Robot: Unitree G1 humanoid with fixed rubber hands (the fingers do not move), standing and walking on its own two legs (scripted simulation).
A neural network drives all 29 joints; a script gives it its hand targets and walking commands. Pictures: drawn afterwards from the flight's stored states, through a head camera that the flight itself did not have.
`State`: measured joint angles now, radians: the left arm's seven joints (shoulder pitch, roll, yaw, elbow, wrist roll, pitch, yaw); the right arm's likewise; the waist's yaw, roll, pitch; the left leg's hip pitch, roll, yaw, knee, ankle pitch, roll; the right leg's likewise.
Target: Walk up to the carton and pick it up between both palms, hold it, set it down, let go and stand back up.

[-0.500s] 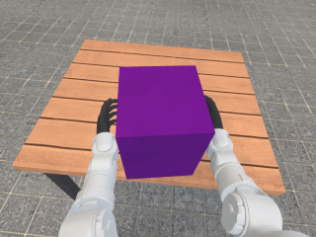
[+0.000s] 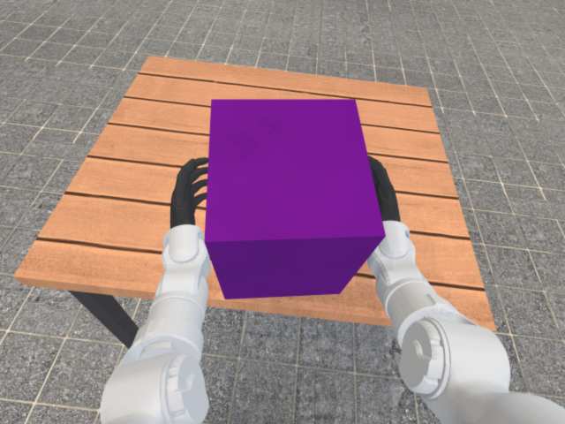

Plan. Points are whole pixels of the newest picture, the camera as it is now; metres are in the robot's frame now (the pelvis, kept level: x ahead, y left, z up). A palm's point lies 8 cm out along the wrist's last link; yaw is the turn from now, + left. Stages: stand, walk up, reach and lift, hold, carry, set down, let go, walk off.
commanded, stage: reach and lift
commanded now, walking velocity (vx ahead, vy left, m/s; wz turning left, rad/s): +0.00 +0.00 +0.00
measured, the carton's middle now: (283, 209) +0.41 +0.02 +0.04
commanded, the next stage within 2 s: none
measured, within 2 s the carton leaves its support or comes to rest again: neither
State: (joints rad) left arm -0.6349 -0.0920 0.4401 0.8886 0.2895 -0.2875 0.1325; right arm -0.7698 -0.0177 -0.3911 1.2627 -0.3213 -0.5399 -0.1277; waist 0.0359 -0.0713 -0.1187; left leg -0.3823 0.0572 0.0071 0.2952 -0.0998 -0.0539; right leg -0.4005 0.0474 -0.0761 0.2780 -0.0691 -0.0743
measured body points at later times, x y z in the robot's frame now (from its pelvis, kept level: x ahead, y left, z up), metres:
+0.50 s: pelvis +0.01 +0.01 +0.00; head +0.00 +0.03 +0.45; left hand +0.40 +0.18 +0.10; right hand +0.42 -0.11 +0.11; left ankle +0.02 +0.15 -0.75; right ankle +0.03 -0.07 -0.75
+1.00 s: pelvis +0.01 +0.05 +0.00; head -0.05 +0.09 +0.45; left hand +0.39 +0.21 +0.18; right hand +0.39 -0.08 +0.17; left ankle +0.02 +0.15 -0.75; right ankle +0.03 -0.07 -0.75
